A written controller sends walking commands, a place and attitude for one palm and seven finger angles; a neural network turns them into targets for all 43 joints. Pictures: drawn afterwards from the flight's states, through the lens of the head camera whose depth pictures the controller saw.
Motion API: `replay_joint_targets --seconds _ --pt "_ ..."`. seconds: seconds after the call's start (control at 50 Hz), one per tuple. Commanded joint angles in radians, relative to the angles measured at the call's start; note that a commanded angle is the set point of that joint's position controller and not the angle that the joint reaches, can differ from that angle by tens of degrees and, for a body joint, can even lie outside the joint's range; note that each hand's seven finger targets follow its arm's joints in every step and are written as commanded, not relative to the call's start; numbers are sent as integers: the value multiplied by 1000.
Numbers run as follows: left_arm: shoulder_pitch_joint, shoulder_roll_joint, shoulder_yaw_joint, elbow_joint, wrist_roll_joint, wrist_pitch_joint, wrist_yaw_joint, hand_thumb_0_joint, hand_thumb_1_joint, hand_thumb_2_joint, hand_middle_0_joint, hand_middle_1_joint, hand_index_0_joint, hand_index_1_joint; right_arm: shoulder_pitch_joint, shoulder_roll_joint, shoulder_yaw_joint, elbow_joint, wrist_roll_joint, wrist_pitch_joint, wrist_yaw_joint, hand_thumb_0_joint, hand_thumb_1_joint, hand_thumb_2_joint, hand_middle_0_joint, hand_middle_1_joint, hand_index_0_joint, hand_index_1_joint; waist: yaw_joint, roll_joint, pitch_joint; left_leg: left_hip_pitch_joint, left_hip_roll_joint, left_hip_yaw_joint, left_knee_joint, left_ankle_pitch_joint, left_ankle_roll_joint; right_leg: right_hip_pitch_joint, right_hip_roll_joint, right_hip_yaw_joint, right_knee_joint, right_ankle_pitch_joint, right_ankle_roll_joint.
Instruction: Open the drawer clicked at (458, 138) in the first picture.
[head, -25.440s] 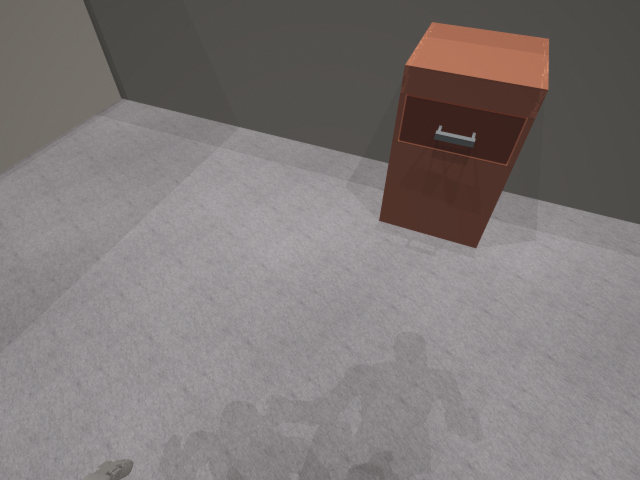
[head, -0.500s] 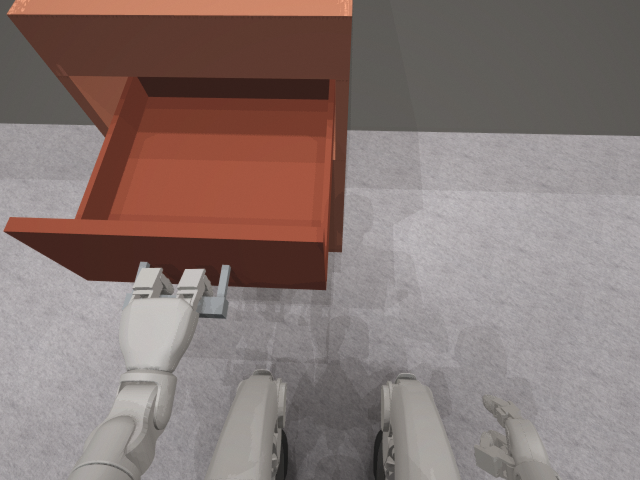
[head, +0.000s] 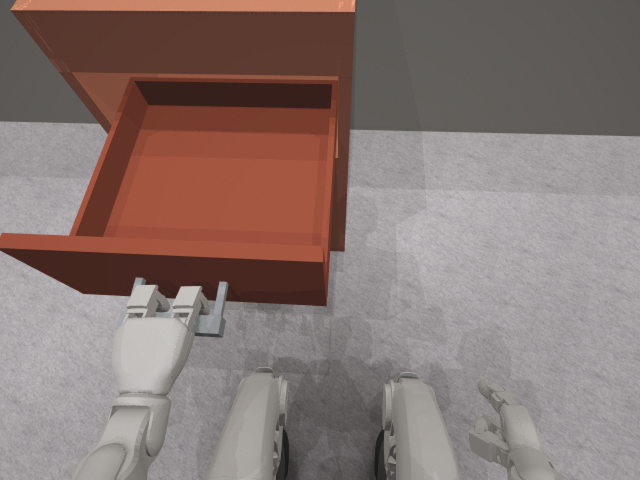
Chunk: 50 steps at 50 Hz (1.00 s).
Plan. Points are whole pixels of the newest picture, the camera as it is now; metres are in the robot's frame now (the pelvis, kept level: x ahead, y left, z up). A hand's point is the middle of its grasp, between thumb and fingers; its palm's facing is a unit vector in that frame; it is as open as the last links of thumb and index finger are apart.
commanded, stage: pull the drawer open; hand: left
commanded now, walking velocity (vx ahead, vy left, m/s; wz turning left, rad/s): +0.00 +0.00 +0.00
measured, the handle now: (176, 306) +0.32 +0.22 -0.05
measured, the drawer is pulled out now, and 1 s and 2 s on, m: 0.29 0.30 0.30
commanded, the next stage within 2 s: open the thumb to release the handle in 0.38 s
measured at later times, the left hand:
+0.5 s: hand (172, 361) +0.26 +0.22 -0.07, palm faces -0.05 -0.05 -1.00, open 5.6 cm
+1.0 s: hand (166, 357) +0.26 +0.23 -0.07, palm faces -0.04 -0.05 -1.00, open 12.4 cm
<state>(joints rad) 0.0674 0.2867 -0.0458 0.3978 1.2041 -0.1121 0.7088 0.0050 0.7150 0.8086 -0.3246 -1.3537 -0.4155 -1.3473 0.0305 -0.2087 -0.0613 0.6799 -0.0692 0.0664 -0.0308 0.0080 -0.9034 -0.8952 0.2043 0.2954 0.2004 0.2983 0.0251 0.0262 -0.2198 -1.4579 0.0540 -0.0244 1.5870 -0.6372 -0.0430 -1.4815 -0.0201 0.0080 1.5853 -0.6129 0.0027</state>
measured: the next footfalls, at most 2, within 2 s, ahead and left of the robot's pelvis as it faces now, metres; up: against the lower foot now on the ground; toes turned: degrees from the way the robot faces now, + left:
none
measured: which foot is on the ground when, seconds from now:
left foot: down 0.00-1.00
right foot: down 0.00-1.00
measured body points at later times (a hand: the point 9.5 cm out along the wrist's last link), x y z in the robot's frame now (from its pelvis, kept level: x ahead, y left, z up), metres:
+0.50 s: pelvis +0.01 +0.00 +0.00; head +0.15 -0.02 +0.42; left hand +0.25 +0.22 -0.02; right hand +0.21 -0.24 -0.15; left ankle +0.04 +0.14 -0.54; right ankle +0.06 -0.12 -0.54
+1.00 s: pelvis +0.00 +0.00 +0.00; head +0.13 -0.01 +0.43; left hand +0.26 +0.23 -0.02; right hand +0.19 -0.24 -0.14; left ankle +0.04 +0.14 -0.54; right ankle +0.06 -0.12 -0.54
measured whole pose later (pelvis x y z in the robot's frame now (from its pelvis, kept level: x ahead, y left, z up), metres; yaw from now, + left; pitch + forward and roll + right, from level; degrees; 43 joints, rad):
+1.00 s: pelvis +0.00 +0.00 +0.00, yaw +0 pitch +29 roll +0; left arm 0.09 0.31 -0.04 0.39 1.18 -0.12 0.69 0.00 -0.27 0.40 -0.32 -1.23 -0.33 -1.22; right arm 0.04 -0.22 -0.06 0.68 -0.07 0.05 -0.05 0.01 -0.90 -0.90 0.20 0.30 0.20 0.30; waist 0.03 0.03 -0.23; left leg -1.47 0.05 -0.04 1.60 -0.64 -0.05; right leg -1.48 -0.02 0.00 1.59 -0.62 0.00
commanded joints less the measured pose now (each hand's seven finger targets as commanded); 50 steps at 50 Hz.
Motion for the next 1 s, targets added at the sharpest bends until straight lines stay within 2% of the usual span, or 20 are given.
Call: replay_joint_targets --seconds 0.0,0.06,0.12,0.22,0.26,0.32,0.34,0.44,0.46,0.48,0.5,0.52,0.6,0.64,0.72,0.76,0.78,0.86,0.88,0.98 --pt "77 159 122 -147 -35 28 39 0 900 900 -400 -1350 -400 -1350 -17 -111 -34 -119 -6 -38 -9 0 -900 -900 200 300 200 300 31 -42 -389 274 -70 42 -189 214 68 302 41 -11 -253 201 -50" --pt "106 161 122 -166 -37 30 38 0 900 900 -400 -1350 -400 -1350 -21 -110 -32 -122 -7 -38 -10 0 -900 -900 200 300 200 300 38 -34 -401 280 -69 39 -192 224 66 305 40 -15 -245 209 -52" --pt "140 156 121 -170 -39 31 36 0 900 900 -400 -1350 -400 -1350 -20 -107 -33 -125 -7 -38 -13 0 -900 -900 200 300 200 300 36 -65 -396 277 -69 38 -187 225 68 311 42 -12 -244 220 -50" --pt "168 142 104 -196 -36 23 34 0 900 900 -400 -1350 -400 -1350 -29 -105 -30 -132 -11 -40 -12 0 -900 -900 200 300 200 300 33 -51 -388 278 -69 37 -183 223 68 295 40 -12 -240 219 -51" --pt "195 151 117 -197 -39 21 33 0 900 900 -400 -1350 -400 -1350 -34 -104 -28 -134 -11 -41 -12 0 -900 -900 200 300 200 300 46 -43 -390 274 -69 37 -184 227 66 301 39 -9 -237 222 -53" --pt "220 147 116 -207 -45 19 28 0 900 900 -400 -1350 -400 -1350 -33 -102 -28 -139 -11 -40 -13 0 -900 -900 200 300 200 300 40 -69 -390 265 -69 38 -178 222 69 310 40 -2 -241 228 -51" --pt "238 159 134 -204 -47 17 27 0 900 900 -400 -1350 -400 -1350 -35 -101 -27 -141 -11 -42 -13 0 -900 -900 200 300 200 300 49 -62 -391 262 -68 36 -177 237 67 315 42 1 -235 249 -54" --pt "254 164 138 -214 -45 14 26 0 900 900 -400 -1350 -400 -1350 -38 -100 -25 -144 -11 -40 -11 0 -900 -900 200 300 200 300 50 -53 -388 257 -69 35 -174 243 65 312 41 -1 -226 259 -55" --pt "-75 141 64 -232 -28 5 35 0 900 900 -400 -1350 -400 -1350 -46 -108 -25 -109 -13 -45 -16 0 -900 -900 200 300 200 300 -46 -53 -362 242 -56 28 -136 212 71 223 31 -6 -230 225 -40" --pt "-82 163 105 -208 -20 -6 45 0 830 870 -395 -1342 -395 -1342 -21 -108 -33 -102 -15 -57 -21 0 -900 -900 200 300 200 300 -20 -35 -379 239 -61 32 -135 199 68 233 31 -13 -222 196 -41" --pt "-45 158 103 -176 -14 -9 46 0 760 840 -390 -1335 -390 -1335 -21 -107 -31 -100 -15 -62 -21 0 -900 -900 200 300 200 300 -11 -28 -384 239 -64 32 -137 198 67 230 32 -17 -218 188 -43" --pt "-20 158 108 -147 -17 -5 49 0 690 810 -385 -1327 -385 -1327 -22 -108 -32 -99 -16 -65 -22 0 -900 -900 200 300 200 300 -8 -53 -379 239 -64 34 -137 197 69 237 33 -16 -225 192 -43" --pt "-4 158 101 -169 -30 17 43 0 410 690 -365 -1298 -365 -1298 -15 -112 -37 -105 -12 -64 -20 0 -900 -900 200 300 200 300 11 -53 -452 270 -71 40 -152 243 69 309 31 -7 -230 255 -42" --pt "19 158 96 -168 -40 33 30 0 270 630 -355 -1283 -355 -1283 -9 -111 -38 -106 -11 -61 -22 0 -900 -900 200 300 200 300 11 -56 -466 280 -70 37 -159 260 69 331 32 -9 -233 282 -42" --pt "12 155 74 -183 -49 46 7 0 -10 510 -335 -1253 -335 -1253 -10 -110 -34 -113 -4 -55 -28 0 -900 -900 200 300 200 300 -1 -76 -429 276 -68 41 -173 221 70 331 33 -5 -259 240 -38" --pt "10 169 87 -187 -50 33 0 0 -150 450 -325 -1237 -325 -1237 -15 -107 -28 -111 -4 -57 -33 0 -900 -900 200 300 200 300 2 -68 -426 261 -66 43 -169 213 70 329 30 0 -255 228 -38" --pt "26 175 95 -164 -46 31 -3 0 -220 420 -320 -1230 -320 -1230 -10 -107 -29 -111 -4 -57 -34 0 -900 -900 200 300 200 300 5 -71 -394 254 -67 41 -173 196 69 317 32 -5 -259 204 -41" --pt "3 156 77 -162 -40 0 3 0 -500 300 -300 -1200 -300 -1200 -20 -107 -24 -111 -8 -59 -30 0 -900 -900 200 300 200 300 1 -36 -373 249 -65 39 -168 185 69 274 30 -10 -253 166 -45" --pt "-5 165 87 -150 -33 -7 7 0 -500 300 -300 -1200 -300 -1200 -14 -108 -28 -108 -9 -59 -30 0 -900 -900 200 300 200 300 0 -48 -351 252 -63 32 -170 174 68 250 36 -17 -251 146 -48" --pt "-20 150 78 -148 -28 -10 30 0 -500 300 -300 -1200 -300 -1200 -15 -114 -32 -111 -13 -60 -18 0 -900 -900 200 300 200 300 1 -19 -359 269 -64 29 -175 172 67 222 37 -29 -247 125 -52"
